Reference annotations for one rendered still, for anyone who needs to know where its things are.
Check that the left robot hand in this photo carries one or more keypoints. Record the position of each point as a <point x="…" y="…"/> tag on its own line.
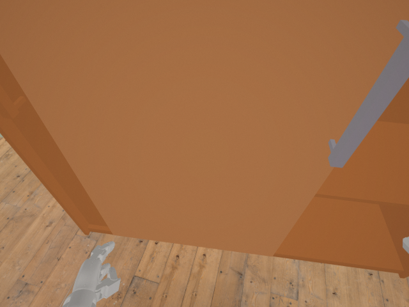
<point x="92" y="272"/>

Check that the handle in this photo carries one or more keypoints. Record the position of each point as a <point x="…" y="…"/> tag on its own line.
<point x="7" y="108"/>
<point x="390" y="81"/>

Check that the robot left forearm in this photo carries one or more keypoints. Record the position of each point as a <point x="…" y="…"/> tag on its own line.
<point x="81" y="298"/>

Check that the wardrobe door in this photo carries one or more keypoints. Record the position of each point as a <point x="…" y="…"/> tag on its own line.
<point x="37" y="135"/>
<point x="199" y="122"/>

